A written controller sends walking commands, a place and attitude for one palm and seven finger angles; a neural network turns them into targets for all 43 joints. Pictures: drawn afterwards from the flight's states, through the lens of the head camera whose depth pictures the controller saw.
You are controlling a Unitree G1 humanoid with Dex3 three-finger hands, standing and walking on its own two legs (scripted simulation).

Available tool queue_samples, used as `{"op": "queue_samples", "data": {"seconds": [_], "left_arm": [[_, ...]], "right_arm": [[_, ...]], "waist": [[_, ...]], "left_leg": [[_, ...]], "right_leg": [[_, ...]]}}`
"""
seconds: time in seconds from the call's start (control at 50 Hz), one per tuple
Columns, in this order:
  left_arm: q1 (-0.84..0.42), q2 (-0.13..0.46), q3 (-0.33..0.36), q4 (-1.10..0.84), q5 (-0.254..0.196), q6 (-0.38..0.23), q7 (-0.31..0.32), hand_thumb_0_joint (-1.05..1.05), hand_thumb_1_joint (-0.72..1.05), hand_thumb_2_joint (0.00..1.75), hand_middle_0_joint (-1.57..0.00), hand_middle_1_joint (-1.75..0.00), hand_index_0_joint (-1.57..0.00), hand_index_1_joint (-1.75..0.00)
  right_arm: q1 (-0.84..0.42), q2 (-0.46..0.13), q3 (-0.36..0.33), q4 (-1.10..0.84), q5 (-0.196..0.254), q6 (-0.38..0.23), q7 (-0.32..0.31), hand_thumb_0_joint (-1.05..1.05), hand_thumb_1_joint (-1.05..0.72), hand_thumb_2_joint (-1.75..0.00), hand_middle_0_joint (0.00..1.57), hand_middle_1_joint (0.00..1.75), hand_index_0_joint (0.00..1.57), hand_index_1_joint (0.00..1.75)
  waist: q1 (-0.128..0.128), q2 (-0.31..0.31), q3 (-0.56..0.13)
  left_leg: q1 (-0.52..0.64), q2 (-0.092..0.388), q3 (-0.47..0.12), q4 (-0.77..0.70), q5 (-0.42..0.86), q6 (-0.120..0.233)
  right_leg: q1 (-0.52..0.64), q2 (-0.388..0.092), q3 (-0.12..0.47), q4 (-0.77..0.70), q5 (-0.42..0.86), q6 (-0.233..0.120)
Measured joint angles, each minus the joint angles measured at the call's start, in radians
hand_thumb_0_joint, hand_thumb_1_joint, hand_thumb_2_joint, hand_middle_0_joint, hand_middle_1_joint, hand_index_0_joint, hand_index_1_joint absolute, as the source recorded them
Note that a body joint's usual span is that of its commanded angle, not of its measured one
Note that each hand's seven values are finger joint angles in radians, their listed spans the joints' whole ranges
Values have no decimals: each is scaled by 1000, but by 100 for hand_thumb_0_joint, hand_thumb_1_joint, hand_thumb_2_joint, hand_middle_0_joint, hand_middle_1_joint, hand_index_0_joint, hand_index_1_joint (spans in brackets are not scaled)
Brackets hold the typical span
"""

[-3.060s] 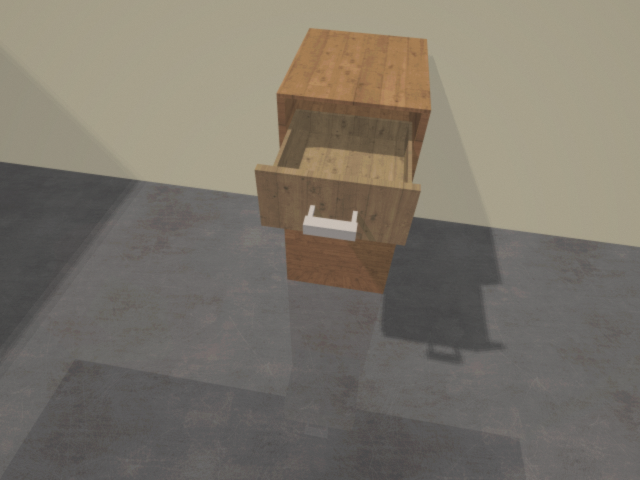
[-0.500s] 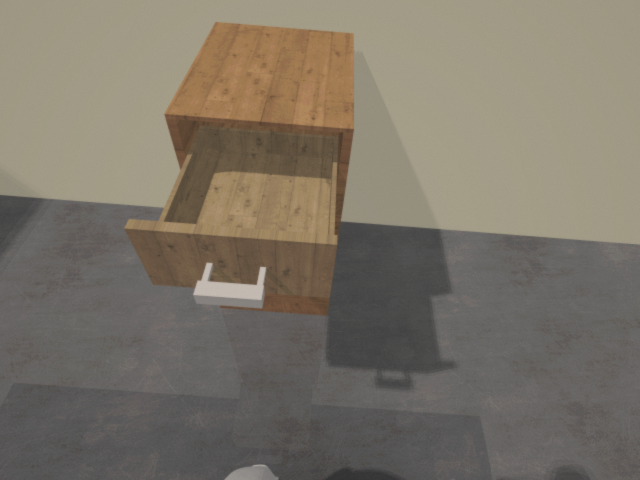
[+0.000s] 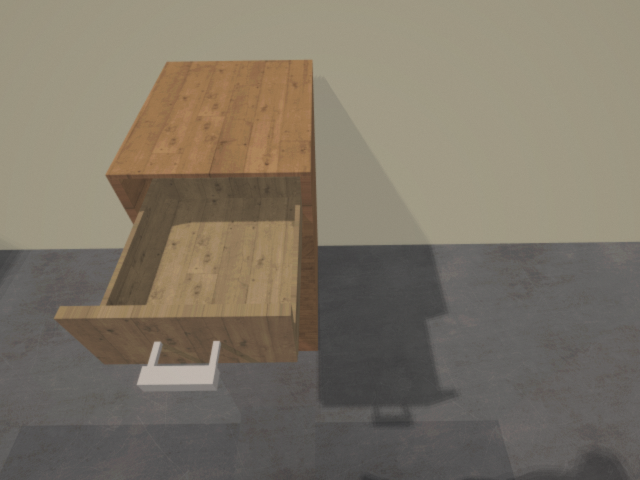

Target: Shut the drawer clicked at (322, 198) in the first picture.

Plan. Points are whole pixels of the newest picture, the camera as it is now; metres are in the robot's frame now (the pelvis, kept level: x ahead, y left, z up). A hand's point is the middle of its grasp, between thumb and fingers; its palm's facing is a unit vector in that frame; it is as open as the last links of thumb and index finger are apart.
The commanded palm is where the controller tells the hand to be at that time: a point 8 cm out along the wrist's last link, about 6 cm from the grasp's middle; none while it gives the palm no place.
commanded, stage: come to a stop and stand still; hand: left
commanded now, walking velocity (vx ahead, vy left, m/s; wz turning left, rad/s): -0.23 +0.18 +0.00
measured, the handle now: (183, 363) +0.29 +0.22 -0.08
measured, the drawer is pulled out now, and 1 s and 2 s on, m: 0.29 0.29 0.29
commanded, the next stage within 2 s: look again from close up in 1.32 s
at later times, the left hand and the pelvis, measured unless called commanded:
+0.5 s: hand out of the picture -0.07 +0.26 -0.18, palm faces +0.08 -0.99 -0.15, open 7.4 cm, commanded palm none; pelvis -0.06 +0.07 +0.02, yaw +0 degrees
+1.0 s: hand out of the picture -0.04 +0.18 -0.16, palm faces +0.01 -0.97 -0.23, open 7.2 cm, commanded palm none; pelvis -0.07 +0.00 +0.01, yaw -1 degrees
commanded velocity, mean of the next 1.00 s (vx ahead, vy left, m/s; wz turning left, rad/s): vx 0.05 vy -0.07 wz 0.00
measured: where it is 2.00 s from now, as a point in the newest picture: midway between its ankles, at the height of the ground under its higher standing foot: outside the picture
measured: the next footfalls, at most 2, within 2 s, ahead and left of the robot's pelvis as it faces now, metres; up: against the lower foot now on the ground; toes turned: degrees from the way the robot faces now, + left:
left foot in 0.28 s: -0.01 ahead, +0.15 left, +0.00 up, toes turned +2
right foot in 0.86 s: -0.06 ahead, -0.09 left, +0.00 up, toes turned -3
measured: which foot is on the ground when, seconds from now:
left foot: up 0.00-0.26, down 0.28-1.00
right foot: down 0.00-0.28, up 0.30-0.84, down 0.86-1.00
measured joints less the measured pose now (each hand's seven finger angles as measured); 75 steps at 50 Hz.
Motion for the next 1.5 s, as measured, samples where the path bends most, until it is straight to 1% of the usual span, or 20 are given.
{"op": "queue_samples", "data": {"seconds": [0.08,0.14,0.2,0.28,0.32,0.36,0.44,0.5,0.56,0.66,0.78,0.82,0.86,0.88,0.96,1.06,1.2,1.36,1.44,1.5], "left_arm": [[-34,-6,9,-29,3,9,18,-1,93,90,-20,-30,-20,-30],[-34,3,15,-40,8,24,22,-1,92,90,-20,-30,-21,-30],[-18,25,23,-41,15,43,19,-1,91,90,-21,-30,-21,-30],[23,61,33,-30,11,67,10,0,91,90,-20,-30,-20,-30],[41,76,39,-8,2,83,8,0,91,90,-20,-30,-20,-30],[63,82,42,12,4,93,1,0,91,90,-20,-30,-20,-30],[115,88,44,32,9,74,-18,0,91,90,-20,-30,-20,-30],[156,87,43,48,10,70,-24,0,91,90,-20,-30,-20,-30],[182,84,43,65,11,83,-24,0,91,90,-20,-30,-20,-30],[184,74,39,77,10,99,-25,0,91,90,-20,-30,-20,-30],[129,45,17,69,2,86,-23,0,91,90,-20,-30,-20,-30],[107,32,11,65,-2,72,-20,0,91,90,-20,-30,-20,-30],[95,30,7,63,-1,54,-8,1,92,90,-20,-30,-20,-30],[86,26,6,72,-3,44,-1,1,93,90,-20,-30,-20,-30],[89,9,-11,94,-10,20,5,1,94,90,-20,-30,-20,-30],[105,2,-17,106,-17,6,14,1,95,90,-20,-30,-20,-30],[139,-32,-23,125,-20,10,11,1,93,90,-20,-30,-20,-30],[184,-69,-26,150,-16,14,7,0,91,90,-20,-30,-20,-30],[196,-71,-27,156,-11,5,12,0,91,90,-20,-30,-20,-30],[213,-77,-32,127,-1,-22,25,0,90,90,-20,-30,-20,-30]], "right_arm": [[-50,-15,-15,-27,-2,39,0,0,-91,-90,20,30,20,30],[-91,-33,-24,-60,-5,53,7,0,-91,-90,20,30,20,30],[-116,-42,-27,-91,-3,43,13,0,-91,-90,20,30,20,30],[-105,-40,-17,-112,-3,1,15,0,-91,-90,20,30,20,30],[-89,-20,-5,-106,-13,-6,12,0,-91,-90,20,30,20,30],[-62,-1,11,-96,-22,-5,8,0,-91,-90,20,30,20,30],[-18,29,32,-68,-21,-14,-7,0,-92,-90,20,30,20,30],[1,37,35,-59,-15,-26,-16,0,-92,-90,21,30,20,30],[14,44,33,-54,-15,-37,-26,0,-92,-90,21,30,21,30],[36,49,29,-32,-16,-37,-32,0,-91,-90,21,30,21,30],[59,36,18,9,-20,-21,-22,0,-91,-90,21,30,20,30],[66,31,14,24,-19,-16,-18,0,-91,-90,21,30,20,30],[75,30,11,39,-13,-12,-14,0,-91,-90,21,30,20,30],[74,27,11,49,-9,-10,-12,0,-91,-90,21,30,20,30],[81,16,20,69,-7,0,-6,0,-91,-90,20,30,20,30],[55,32,35,71,-6,-6,-8,0,-91,-90,20,30,20,30],[-4,33,39,57,0,-5,-20,0,-91,-90,20,30,20,30],[-46,14,33,44,3,-4,-29,0,-92,-90,20,30,20,30],[-57,7,33,36,3,-7,-28,0,-92,-90,20,30,20,30],[-72,-13,30,-23,5,-13,-17,0,-92,-90,20,30,20,30]], "waist": [[25,-6,46],[34,-11,63],[41,-27,59],[48,-59,23],[49,-84,7],[46,-86,-21],[52,-87,-60],[53,-93,-71],[41,-99,-68],[22,-94,-53],[-7,-63,-41],[-11,-52,-44],[-8,-56,-51],[-5,-43,-49],[-5,11,-70],[5,10,-63],[31,-4,-27],[55,-22,-11],[62,-25,-14],[59,-7,1]], "left_leg": [[-129,-41,-47,300,-55,-11],[-177,-44,-65,356,-22,-20],[-151,-29,-65,248,2,-16],[-21,-18,-51,-63,110,11],[-17,-28,-39,-63,121,46],[1,-27,-43,-115,152,64],[45,-29,-51,-268,244,72],[59,-35,-37,-338,285,78],[55,-37,-24,-363,302,81],[41,-28,-11,-370,314,78],[22,-11,-13,-348,313,55],[12,-8,-16,-327,306,42],[-2,-12,-12,-288,287,24],[-7,-3,-15,-262,274,14],[13,23,-57,-257,256,8],[36,48,-79,-270,264,-18],[45,65,-95,-272,263,-39],[54,59,-97,-276,261,-47],[37,56,-85,-239,252,-38],[-10,39,-70,-142,197,6]], "right_leg": [[3,-16,-9,-33,37,0],[-6,-26,-12,-55,69,11],[-25,-34,-7,-58,91,25],[-77,-43,15,15,62,46],[-102,-17,69,101,-92,41],[-121,27,111,212,-134,33],[-137,82,136,414,-65,36],[-128,94,142,471,-33,46],[-112,95,149,480,-43,52],[-74,74,141,400,-95,52],[18,47,96,150,-178,32],[61,48,84,48,-147,24],[124,44,78,-92,-57,20],[138,53,74,-112,-45,11],[174,91,47,-125,-68,-28],[205,120,32,-146,-68,-51],[227,139,18,-167,-63,-64],[241,132,16,-178,-62,-55],[237,127,22,-180,-60,-45],[214,127,38,-163,-49,-32]]}}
